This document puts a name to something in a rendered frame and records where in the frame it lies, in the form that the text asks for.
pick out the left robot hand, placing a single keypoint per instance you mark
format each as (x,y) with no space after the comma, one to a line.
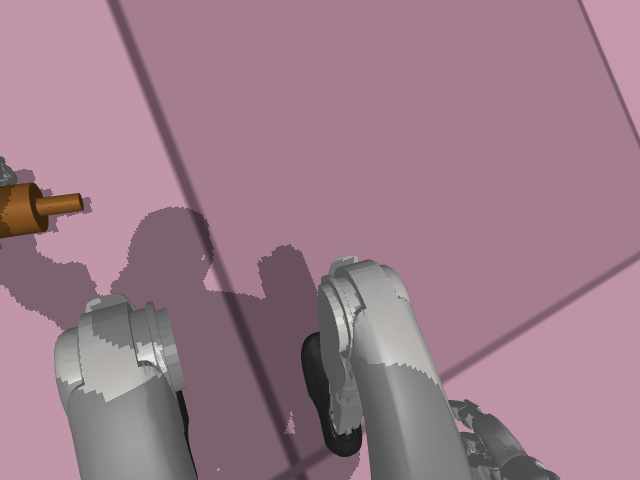
(7,176)

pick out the right robot arm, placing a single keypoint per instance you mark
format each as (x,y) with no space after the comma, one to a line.
(526,468)

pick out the right robot foot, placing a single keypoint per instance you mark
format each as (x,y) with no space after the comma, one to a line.
(318,389)

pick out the bottle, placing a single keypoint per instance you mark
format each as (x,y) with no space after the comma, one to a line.
(24,210)

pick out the left robot foot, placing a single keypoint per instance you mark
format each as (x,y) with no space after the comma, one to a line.
(185,419)

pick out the right robot hand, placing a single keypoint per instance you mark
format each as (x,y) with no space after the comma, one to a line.
(492,443)

